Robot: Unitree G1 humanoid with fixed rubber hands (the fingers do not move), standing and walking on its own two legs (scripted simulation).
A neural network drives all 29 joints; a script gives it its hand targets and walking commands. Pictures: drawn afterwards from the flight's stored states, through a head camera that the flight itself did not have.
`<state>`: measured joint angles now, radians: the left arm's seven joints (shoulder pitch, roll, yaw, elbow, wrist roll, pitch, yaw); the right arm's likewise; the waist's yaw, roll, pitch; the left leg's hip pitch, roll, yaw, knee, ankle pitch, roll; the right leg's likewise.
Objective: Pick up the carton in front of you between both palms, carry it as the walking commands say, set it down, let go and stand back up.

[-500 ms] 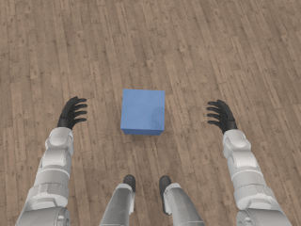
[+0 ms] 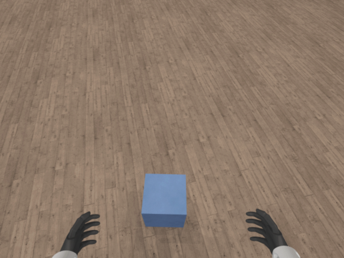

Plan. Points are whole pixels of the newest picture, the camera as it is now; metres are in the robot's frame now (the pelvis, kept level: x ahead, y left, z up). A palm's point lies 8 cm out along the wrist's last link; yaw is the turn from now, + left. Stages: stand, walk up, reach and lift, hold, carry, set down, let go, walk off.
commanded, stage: let go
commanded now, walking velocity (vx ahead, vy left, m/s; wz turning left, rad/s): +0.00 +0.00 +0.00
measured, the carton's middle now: (165, 201) +0.46 +0.03 -0.65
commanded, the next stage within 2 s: stand in 0.38 s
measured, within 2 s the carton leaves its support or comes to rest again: neither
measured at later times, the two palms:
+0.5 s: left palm out of the picture +0.14 +0.25 -0.08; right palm (281, 253) +0.14 -0.25 -0.09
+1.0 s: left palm out of the picture +0.09 +0.25 -0.12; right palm (272, 250) +0.16 -0.25 -0.13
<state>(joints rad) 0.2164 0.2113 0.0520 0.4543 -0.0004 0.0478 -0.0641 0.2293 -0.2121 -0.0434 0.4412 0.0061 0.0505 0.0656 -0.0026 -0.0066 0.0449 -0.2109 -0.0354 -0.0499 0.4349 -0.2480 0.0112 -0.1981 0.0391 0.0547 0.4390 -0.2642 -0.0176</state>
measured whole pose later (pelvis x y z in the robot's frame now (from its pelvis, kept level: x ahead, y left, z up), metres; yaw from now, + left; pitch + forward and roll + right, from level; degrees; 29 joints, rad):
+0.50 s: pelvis +0.01 +0.00 -0.01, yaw +1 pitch +0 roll +0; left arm 0.25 0.25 0.03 0.58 0.05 0.00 0.01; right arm 0.28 -0.25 -0.03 0.58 -0.04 -0.01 0.00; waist 0.00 -0.01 -0.01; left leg -0.21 -0.05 -0.06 0.50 -0.30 0.01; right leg -0.19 0.01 0.01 0.51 -0.33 -0.01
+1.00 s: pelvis +0.05 -0.01 -0.02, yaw +5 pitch +4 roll +0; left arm 0.36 0.25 -0.01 0.70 0.01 -0.01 0.04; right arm 0.32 -0.25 0.01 0.76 -0.02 -0.03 -0.04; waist 0.02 0.01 -0.10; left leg -0.30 -0.06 -0.12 0.64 -0.41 0.01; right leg -0.24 0.00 -0.07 0.61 -0.44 -0.03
